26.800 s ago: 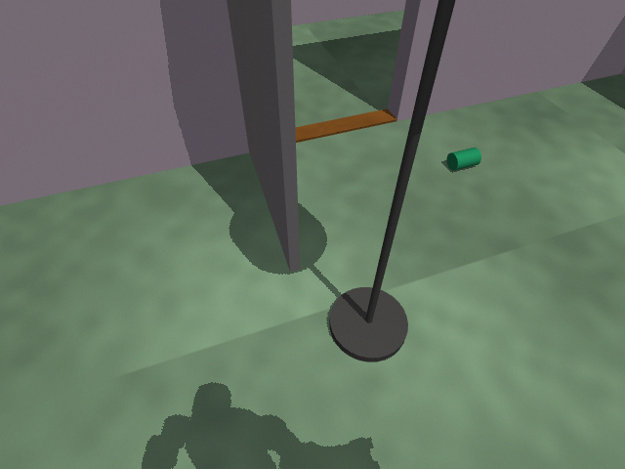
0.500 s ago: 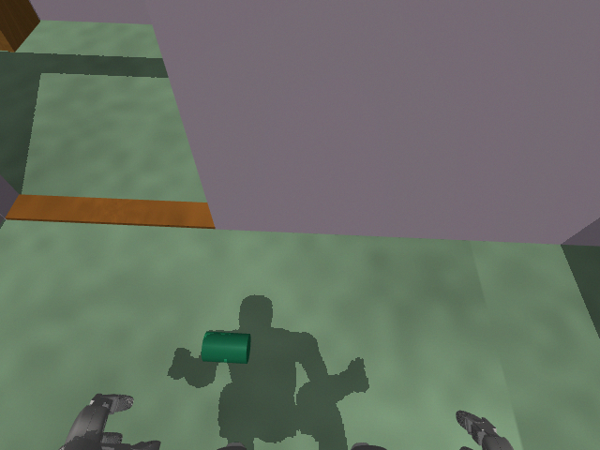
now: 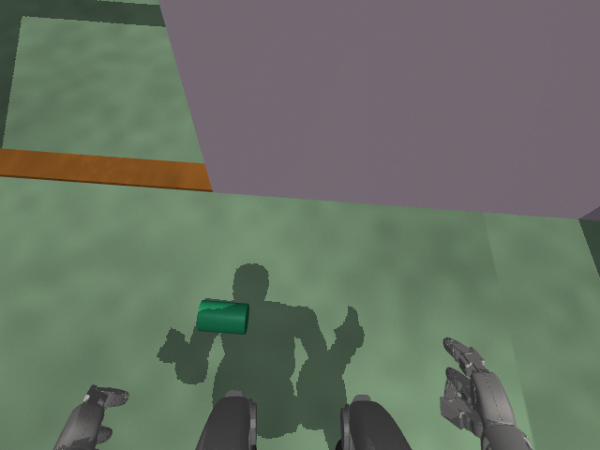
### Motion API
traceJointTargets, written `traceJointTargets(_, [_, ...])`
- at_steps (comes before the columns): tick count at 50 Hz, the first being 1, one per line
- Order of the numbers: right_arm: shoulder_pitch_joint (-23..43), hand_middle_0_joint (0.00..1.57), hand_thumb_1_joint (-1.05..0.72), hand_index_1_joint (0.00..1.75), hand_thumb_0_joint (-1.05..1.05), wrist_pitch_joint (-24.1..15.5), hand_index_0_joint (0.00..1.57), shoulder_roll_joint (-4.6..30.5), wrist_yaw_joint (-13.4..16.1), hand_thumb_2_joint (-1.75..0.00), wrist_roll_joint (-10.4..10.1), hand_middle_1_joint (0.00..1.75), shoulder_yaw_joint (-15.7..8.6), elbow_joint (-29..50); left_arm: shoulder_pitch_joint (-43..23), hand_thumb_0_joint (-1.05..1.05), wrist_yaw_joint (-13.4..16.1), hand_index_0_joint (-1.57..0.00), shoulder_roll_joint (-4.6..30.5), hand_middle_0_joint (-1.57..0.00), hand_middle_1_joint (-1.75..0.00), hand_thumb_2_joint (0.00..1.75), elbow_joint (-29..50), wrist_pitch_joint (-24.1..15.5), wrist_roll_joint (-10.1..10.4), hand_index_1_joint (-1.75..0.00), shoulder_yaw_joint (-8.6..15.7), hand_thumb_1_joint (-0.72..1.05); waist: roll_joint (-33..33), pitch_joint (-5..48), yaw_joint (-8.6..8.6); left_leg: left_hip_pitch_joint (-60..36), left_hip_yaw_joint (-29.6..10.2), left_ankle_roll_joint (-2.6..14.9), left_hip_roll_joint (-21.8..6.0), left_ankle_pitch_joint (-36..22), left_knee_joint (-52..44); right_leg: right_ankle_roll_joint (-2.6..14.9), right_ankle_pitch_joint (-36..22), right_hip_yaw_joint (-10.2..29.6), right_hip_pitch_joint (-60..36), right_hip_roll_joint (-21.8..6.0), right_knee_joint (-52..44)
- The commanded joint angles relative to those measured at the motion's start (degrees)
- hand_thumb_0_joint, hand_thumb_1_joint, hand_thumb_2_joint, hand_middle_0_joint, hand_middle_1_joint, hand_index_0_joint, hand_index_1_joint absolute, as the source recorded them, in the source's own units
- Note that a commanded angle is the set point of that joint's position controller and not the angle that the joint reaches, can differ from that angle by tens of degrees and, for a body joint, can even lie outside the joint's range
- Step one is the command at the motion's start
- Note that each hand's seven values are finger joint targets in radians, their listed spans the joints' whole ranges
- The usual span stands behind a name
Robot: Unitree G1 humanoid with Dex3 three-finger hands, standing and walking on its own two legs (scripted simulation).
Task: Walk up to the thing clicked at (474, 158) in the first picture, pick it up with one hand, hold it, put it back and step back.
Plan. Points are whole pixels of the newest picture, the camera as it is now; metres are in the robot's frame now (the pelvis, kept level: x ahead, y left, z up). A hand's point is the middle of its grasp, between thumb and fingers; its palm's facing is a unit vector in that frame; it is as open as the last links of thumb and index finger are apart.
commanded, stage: rise first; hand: left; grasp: from above
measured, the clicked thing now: (224, 317) +0.45 +0.20 -0.63
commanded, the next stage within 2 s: none
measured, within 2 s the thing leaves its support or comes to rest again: neither
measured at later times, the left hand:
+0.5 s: hand (163, 372) +0.26 +0.26 -0.33, palm faces -0.48 -0.42 -0.77, open 14.1 cm
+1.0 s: hand (183, 339) +0.35 +0.26 -0.44, palm faces -0.50 -0.09 -0.86, open 14.2 cm
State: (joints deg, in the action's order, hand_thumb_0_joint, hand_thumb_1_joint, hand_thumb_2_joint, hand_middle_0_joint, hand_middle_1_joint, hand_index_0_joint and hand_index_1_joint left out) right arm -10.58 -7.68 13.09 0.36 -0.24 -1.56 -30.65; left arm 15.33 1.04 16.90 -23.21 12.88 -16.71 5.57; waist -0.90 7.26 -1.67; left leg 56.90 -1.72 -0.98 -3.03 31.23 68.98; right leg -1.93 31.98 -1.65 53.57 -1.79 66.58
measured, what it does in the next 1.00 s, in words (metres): lowers itself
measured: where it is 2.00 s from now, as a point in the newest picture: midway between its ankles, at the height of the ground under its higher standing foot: outside the picture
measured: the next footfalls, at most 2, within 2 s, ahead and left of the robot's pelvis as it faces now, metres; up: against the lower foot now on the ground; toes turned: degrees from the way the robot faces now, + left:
none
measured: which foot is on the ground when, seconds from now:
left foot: down 0.00-1.00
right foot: down 0.00-1.00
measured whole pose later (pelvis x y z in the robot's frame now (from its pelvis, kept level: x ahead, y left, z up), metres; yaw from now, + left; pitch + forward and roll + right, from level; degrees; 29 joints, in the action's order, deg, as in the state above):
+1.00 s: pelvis -0.09 +0.00 -0.30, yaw -5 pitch +33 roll -6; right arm -9.6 -0.9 15.6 -5.1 4.0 -1.7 -43.0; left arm -43.3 11.8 37.8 -67.8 -15.3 -64.5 4.8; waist -0.5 5.7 -8.2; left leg 125.0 -7.1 -1.1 -2.2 36.9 128.3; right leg -2.6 38.7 -1.5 120.2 0.0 125.6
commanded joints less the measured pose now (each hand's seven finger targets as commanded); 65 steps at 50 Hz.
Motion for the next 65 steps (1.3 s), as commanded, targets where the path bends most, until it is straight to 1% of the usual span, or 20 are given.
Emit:
traceJointTargets(1, [0.33,0.2,-0.94,0.3,0.0,-3.79,0.2,8.63,0.94,-0.91,-0.07,0.3,-3.67,7.01,-6.29,0.0,1.44,-0.1,10.72,-0.11,-1.03,0.98,5.1,-3.58,-3.8,-1.04,3.11,-0.61,-2.32,13.01,-2.02,-5.17,0.64,1.41,1.9,-12.49,-3.17,2.75,-12.29,-0.67,1.56,1.93,-2.42])
traceJointTargets(7, [1.79,0.2,-0.92,0.3,0.0,-5.65,0.2,10.03,-0.23,-0.91,-0.14,0.3,-4.4,5.07,-13.68,0.0,3.34,-0.1,12.6,-0.11,-1.02,1.0,0.1,-10.31,-10.63,-1.03,2.62,-0.6,-3.51,19.39,-1.29,4.03,-0.02,1.06,2.25,-8.71,6.1,3.02,-8.83,-0.12,13.38,1.78,8.8])
traceJointTargets(15, [1.79,0.2,-0.92,0.3,0.0,-4.8,0.2,12.0,-1.68,-0.91,-0.11,0.3,-5.88,0.27,-25.5,0.0,5.65,-0.09,19.13,-0.11,-1.04,1.01,-6.47,-15.91,-20.0,-1.05,3.8,-0.59,-5.61,31.46,0.45,11.82,-0.51,1.34,2.1,-16.11,19.57,3.43,-13.25,-0.54,25.85,2.16,22.39])
traceJointTargets(23, [-1.29,0.2,-0.93,0.3,0.0,-2.26,0.2,12.73,-2.99,-0.91,0.71,0.3,-6.56,-3.5,-45.35,0.0,6.2,-0.09,25.5,-0.09,-1.06,1.01,-13.11,-20.69,-28.81,-1.06,3.88,-0.58,-3.81,38.77,-0.37,23.86,0.69,2.21,2.23,-11.11,31.42,3.15,-10.7,-0.66,31.35,2.31,30.09])
traceJointTargets(24, [-1.56,0.2,-0.93,0.3,0.0,-1.87,0.2,12.85,-3.03,-0.91,0.85,0.3,-6.64,-3.72,-46.87,0.0,6.44,-0.1,26.57,-0.09,-1.07,1.0,-15.52,-21.24,-29.59,-1.06,4.58,-0.56,-1.92,38.4,-0.74,26.51,0.78,2.33,2.24,-9.06,32.42,3.02,-9.24,-0.82,31.64,2.48,30.35])
traceJointTargets(26, [-2.33,0.2,-0.93,0.3,0.0,-1.19,0.2,12.68,-3.25,-0.91,1.11,0.3,-6.6,-4.39,-49.68,0.0,6.49,-0.09,25.12,-0.08,-1.07,1.02,-20.11,-22.18,-31.31,-1.07,2.77,-0.57,-1.39,35.94,-1.66,30.52,0.98,2.31,2.32,-4.53,33.58,3.08,-5.36,-1.2,34.27,2.62,31.25])
traceJointTargets(29, [-2.91,0.2,-0.89,0.3,0.0,-0.04,0.2,13.33,-3.3,-0.9,1.49,0.3,-6.71,-4.78,-56.37,0.0,7.12,-0.07,31.19,-0.06,-1.07,1.02,-19.32,-24.12,-34.04,-1.06,4.97,-0.55,-3.58,39.17,-0.27,30.97,0.91,2.27,2.34,-0.3,34.89,3.35,-0.3,-1.73,36.65,2.77,33.03])
traceJointTargets(30, [-3.35,0.2,-0.88,0.3,0.0,0.31,0.2,13.23,-3.44,-0.9,1.77,0.3,-6.55,-5.57,-56.64,0.0,7.13,-0.06,28.82,-0.06,-1.07,1.03,-22.74,-24.22,-35.2,-1.07,2.97,-0.54,-4.36,38.38,-1.43,31.25,0.62,2.1,2.24,-0.36,35.6,3.44,-0.65,-2.23,38.58,2.79,34.54])
traceJointTargets(33, [-4.4,0.2,-0.86,0.3,0.0,1.6,0.2,13.51,-3.41,-0.89,1.95,0.3,-6.32,-6.38,-61.16,0.0,8.35,-0.05,30.62,-0.04,-1.06,1.03,-25.82,-25.26,-37.53,-1.06,2.97,-0.52,-4.37,36.39,-2.64,34.04,0.14,2.26,2.28,2.36,37.38,3.48,1.76,-3.01,42.55,3.04,36.3])
traceJointTargets(35, [-4.65,0.2,-0.85,0.3,0.0,2.54,0.2,13.93,-3.49,-0.89,2.27,0.3,-6.06,-6.86,-62.97,0.0,9.18,-0.04,33.71,-0.04,-1.05,1.04,-26.72,-25.95,-38.99,-1.05,4.71,-0.52,-6.5,36.13,-1.95,33.76,-0.74,2.07,2.22,3.36,37.63,3.67,2.45,-3.65,45.1,2.93,38.51])
traceJointTargets(40, [-5.39,0.2,-0.87,0.3,0.0,4.56,0.2,13.7,-3.95,-0.9,3.19,0.3,-5.29,-7.59,-70.37,0.0,11.17,-0.04,34.24,-0.04,-1.02,1.05,-29.48,-27.43,-42.52,-1.02,2.42,-0.55,-7.32,34.97,-4.23,38.21,-0.12,2.35,2.75,4.57,40.93,3.83,3.77,-3.93,47.6,3.17,40.57])
traceJointTargets(42, [-6.14,0.2,-0.87,0.3,0.0,5.19,0.2,14.18,-4.1,-0.9,3.41,0.3,-5.18,-8.29,-70.5,0.0,12.05,-0.04,35.91,-0.04,-1.0,1.05,-32.7,-27.76,-44.13,-1.0,3.55,-0.54,-7.49,34.22,-4.31,38.71,-0.55,2.39,2.72,4.93,41.97,3.88,4.18,-4.43,49.89,3.2,41.85])
traceJointTargets(47, [-6.37,0.2,-0.88,0.3,0.0,5.92,0.2,14.47,-4.61,-0.9,4.4,0.3,-4.51,-8.66,-76.45,0.0,13.38,-0.04,36.79,-0.05,-0.98,1.05,-34.73,-28.96,-47.15,-0.99,2.08,-0.55,-10.6,34.87,-5.59,38.67,-0.44,2.23,2.82,2.96,44.49,4.05,1.66,-4.79,52.2,3.1,44.45])
traceJointTargets(48, [-7.36,0.2,-0.89,0.3,0.0,6.17,0.2,14.89,-4.61,-0.9,4.58,0.3,-4.45,-9.92,-73.7,0.0,13.72,-0.04,37.39,-0.05,-0.98,1.05,-39.66,-28.67,-48.11,-0.98,2.62,-0.55,-9.39,33.61,-5.7,39.34,-0.63,2.29,2.76,3.59,44.8,4.01,2.32,-5.0,53.05,3.15,44.63])
traceJointTargets(49, [-6.57,0.2,-0.89,0.3,0.0,6.13,0.2,14.87,-4.75,-0.9,4.72,0.3,-4.39,-8.91,-77.81,0.0,13.98,-0.04,36.99,-0.05,-0.97,1.04,-35.49,-29.27,-48.4,-0.98,1.77,-0.55,-10.6,34.53,-5.95,39.37,-0.82,2.14,2.84,3.43,45.0,4.05,1.97,-5.12,53.77,3.0,45.38])
traceJointTargets(53, [-8.16,0.2,-0.9,0.3,0.0,6.71,0.2,14.99,-5.28,-0.9,5.56,0.3,-3.98,-10.57,-76.92,0.0,14.48,-0.05,36.74,-0.05,-0.97,1.04,-40.98,-29.62,-50.45,-0.97,1.32,-0.56,-11.16,34.3,-6.87,39.59,-0.86,2.08,2.86,1.2,46.79,4.08,-0.19,-5.73,54.4,3.12,47.34])
traceJointTargets(55, [-8.36,0.2,-0.9,0.3,0.0,7.03,0.2,15.37,-5.39,-0.9,5.83,0.3,-3.94,-10.71,-77.64,0.0,15.2,-0.05,39.36,-0.05,-0.97,1.03,-41.55,-29.8,-51.56,-0.97,2.72,-0.55,-11.48,36.07,-6.45,39.03,-0.81,2.13,2.79,-0.15,47.77,4.05,-1.24,-5.65,54.18,3.22,47.68])
traceJointTargets(58, [-7.15,0.2,-0.9,0.3,0.0,7.21,0.2,14.78,-5.67,-0.9,6.28,0.3,-3.63,-10.03,-82.06,0.0,15.8,-0.05,37.53,-0.06,-0.97,1.02,-39.6,-30.7,-52.46,-0.97,0.49,-0.55,-11.15,34.64,-7.74,41.75,-0.06,2.47,2.95,0.23,49.27,3.87,-1.26,-5.63,54.57,3.44,47.54])
traceJointTargets(63, [-8.01,0.2,-0.91,0.3,0.0,7.56,0.2,15.23,-6.05,-0.9,7.06,0.3,-3.03,-10.77,-82.25,0.0,17.15,-0.06,40.45,-0.06,-0.98,1.02,-42.62,-31.33,-54.81,-0.97,1.81,-0.55,-11.9,35.42,-7.67,41.82,-0.25,2.35,2.83,-0.91,50.7,3.81,-2.05,-6.17,54.1,3.66,49.17])
traceJointTargets(65, [-7.36,0.2,-0.9,0.3,0.0,7.6,0.2,15.24,-6.13,-0.9,7.29,0.3,-3.0,-10.4,-83.28,0.0,17.65,-0.06,38.97,-0.05,-0.98,1.01,-43.3,-31.52,-55.25,-0.98,0.65,-0.54,-11.6,34.56,-8.47,42.43,-0.65,2.36,2.77,0.39,50.99,3.86,-1.0,-6.51,56.11,3.76,49.55])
